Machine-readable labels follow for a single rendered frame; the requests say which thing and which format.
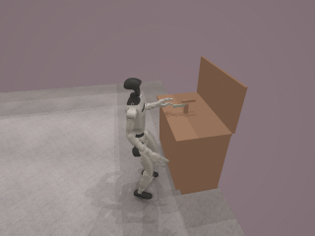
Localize robot right hand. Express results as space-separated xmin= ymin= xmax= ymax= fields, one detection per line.
xmin=149 ymin=151 xmax=169 ymax=167

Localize left robot forearm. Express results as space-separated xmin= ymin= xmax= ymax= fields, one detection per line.
xmin=145 ymin=102 xmax=158 ymax=110

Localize robot left hand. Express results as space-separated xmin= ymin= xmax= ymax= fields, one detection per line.
xmin=157 ymin=97 xmax=173 ymax=107

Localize right robot forearm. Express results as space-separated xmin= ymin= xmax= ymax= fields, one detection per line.
xmin=127 ymin=134 xmax=153 ymax=156

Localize left robot thigh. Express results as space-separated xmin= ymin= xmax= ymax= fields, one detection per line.
xmin=144 ymin=130 xmax=158 ymax=153

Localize right robot upper arm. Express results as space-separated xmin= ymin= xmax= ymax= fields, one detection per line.
xmin=125 ymin=106 xmax=138 ymax=138

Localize robot head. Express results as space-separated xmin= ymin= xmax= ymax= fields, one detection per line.
xmin=123 ymin=78 xmax=142 ymax=105

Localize tap lever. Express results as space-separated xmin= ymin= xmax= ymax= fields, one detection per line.
xmin=172 ymin=103 xmax=186 ymax=108

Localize counter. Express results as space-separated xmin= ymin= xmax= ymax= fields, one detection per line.
xmin=157 ymin=56 xmax=248 ymax=195

